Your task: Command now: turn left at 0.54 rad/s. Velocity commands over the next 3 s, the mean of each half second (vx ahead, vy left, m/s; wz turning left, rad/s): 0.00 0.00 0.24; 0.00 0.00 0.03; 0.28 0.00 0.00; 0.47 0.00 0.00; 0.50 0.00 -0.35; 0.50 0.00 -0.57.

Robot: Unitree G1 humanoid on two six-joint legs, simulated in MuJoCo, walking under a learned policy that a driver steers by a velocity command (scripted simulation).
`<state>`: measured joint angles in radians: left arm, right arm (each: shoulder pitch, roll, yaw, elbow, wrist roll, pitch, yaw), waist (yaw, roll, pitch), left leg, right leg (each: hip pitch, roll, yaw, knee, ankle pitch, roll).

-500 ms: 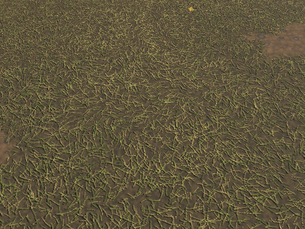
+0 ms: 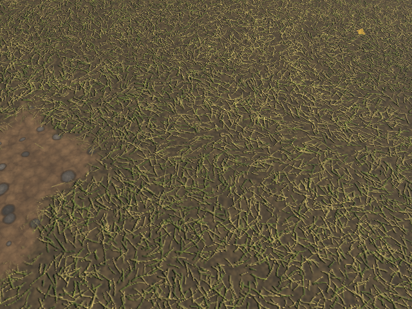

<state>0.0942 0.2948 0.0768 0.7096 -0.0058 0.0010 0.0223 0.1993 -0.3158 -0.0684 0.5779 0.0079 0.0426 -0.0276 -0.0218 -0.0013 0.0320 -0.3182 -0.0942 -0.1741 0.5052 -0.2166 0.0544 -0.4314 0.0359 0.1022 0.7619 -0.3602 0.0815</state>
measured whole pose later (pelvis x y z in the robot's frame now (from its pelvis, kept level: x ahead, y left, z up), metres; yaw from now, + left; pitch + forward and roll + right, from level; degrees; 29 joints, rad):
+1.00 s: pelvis +0.00 +0.02 +0.00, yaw +6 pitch -2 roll +0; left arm 0.20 0.26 0.04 0.96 0.00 0.00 0.04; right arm 0.25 -0.23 -0.03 0.76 -0.01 -0.01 -0.01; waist 0.02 0.00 0.04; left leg -0.17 -0.04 -0.05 0.51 -0.31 0.02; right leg -0.19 -0.05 0.06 0.48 -0.26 0.07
